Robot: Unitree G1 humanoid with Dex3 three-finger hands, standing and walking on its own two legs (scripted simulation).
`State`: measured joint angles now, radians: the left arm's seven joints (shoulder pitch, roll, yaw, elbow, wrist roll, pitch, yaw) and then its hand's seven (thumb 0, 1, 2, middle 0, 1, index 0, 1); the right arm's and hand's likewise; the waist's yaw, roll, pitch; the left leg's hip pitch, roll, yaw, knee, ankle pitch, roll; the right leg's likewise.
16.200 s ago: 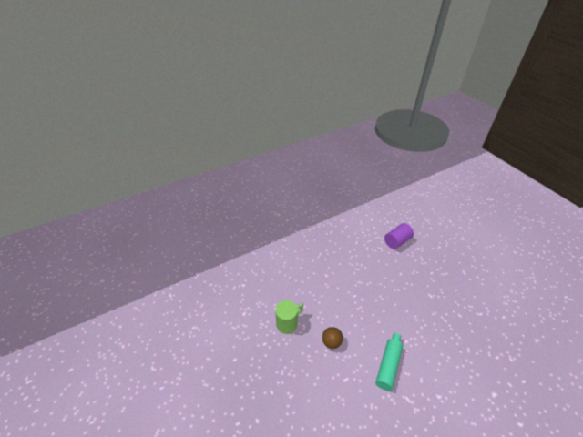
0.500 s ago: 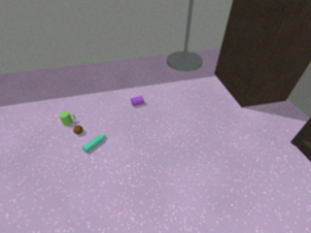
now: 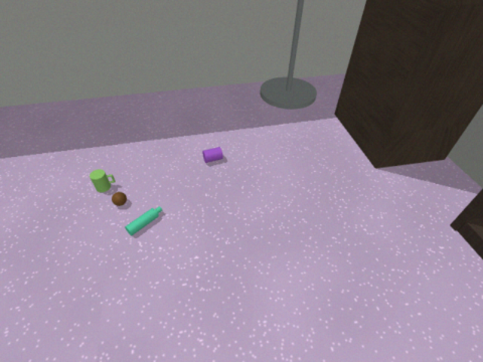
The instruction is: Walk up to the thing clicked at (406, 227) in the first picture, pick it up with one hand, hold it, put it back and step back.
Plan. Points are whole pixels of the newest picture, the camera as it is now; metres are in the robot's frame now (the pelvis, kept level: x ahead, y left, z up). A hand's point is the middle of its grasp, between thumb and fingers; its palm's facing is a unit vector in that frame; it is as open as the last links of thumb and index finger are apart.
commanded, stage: walk up
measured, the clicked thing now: (212, 154) +1.49 +0.18 -0.74
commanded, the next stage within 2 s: stand in 0.20 s
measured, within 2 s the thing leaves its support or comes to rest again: neither
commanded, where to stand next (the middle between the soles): +0.05 +0.00 m, yaw -4 degrees
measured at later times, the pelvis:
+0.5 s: pelvis -0.01 -0.01 +0.00, yaw -1 degrees
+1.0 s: pelvis +0.00 -0.02 +0.01, yaw -2 degrees
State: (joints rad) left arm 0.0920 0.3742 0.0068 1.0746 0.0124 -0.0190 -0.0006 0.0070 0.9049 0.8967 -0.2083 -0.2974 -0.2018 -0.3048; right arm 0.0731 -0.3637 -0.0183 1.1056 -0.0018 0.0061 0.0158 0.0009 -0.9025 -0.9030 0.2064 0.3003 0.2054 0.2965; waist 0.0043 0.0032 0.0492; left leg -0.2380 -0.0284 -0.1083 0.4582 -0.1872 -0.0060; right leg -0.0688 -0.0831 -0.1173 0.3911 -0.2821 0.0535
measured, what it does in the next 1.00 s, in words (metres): stands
